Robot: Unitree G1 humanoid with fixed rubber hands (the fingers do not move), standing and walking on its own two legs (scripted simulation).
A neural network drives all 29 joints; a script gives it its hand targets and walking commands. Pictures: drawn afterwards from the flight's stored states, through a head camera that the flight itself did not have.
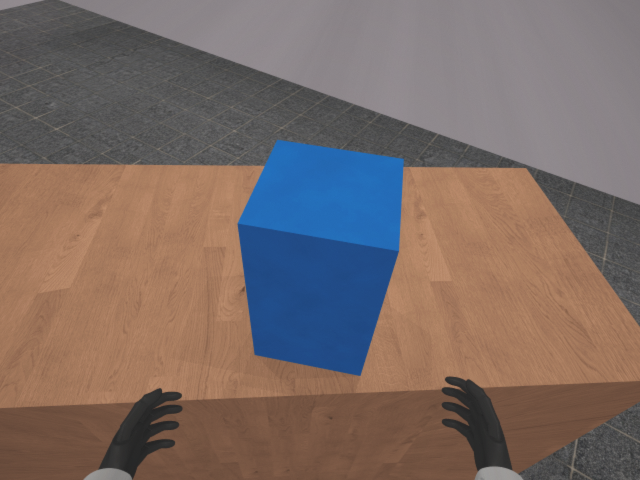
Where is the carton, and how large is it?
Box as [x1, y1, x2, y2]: [237, 140, 403, 375]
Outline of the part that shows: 277,140 237,223 254,353 257,355 360,375 398,252 403,159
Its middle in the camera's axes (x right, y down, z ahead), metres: +0.00 +0.04 +0.55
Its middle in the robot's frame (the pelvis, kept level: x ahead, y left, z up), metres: +0.39 +0.02 +0.05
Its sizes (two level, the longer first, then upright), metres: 0.167 0.163 0.287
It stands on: a pedestal, 0.69 m high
